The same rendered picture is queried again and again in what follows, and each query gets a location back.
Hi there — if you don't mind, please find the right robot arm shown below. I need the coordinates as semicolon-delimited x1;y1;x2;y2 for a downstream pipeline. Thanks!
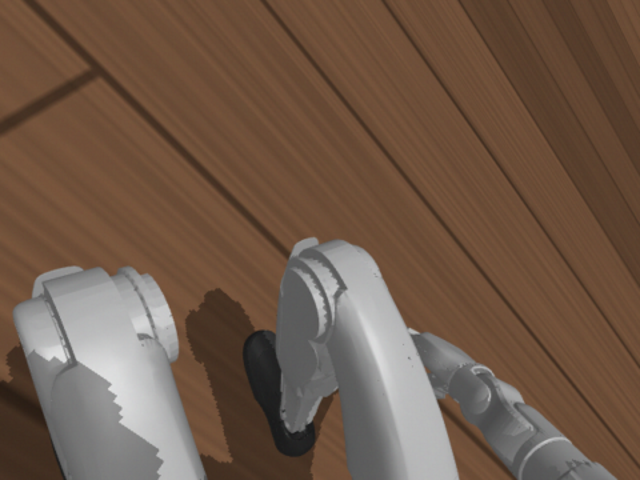
448;363;617;480

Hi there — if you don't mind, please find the right robot hand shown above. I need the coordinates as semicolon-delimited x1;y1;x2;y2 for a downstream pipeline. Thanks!
407;327;476;399

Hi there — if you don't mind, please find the right robot foot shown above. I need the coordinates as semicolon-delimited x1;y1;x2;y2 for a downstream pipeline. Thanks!
243;330;315;457

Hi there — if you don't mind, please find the left robot foot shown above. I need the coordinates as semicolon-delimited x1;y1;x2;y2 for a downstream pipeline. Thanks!
49;432;67;480

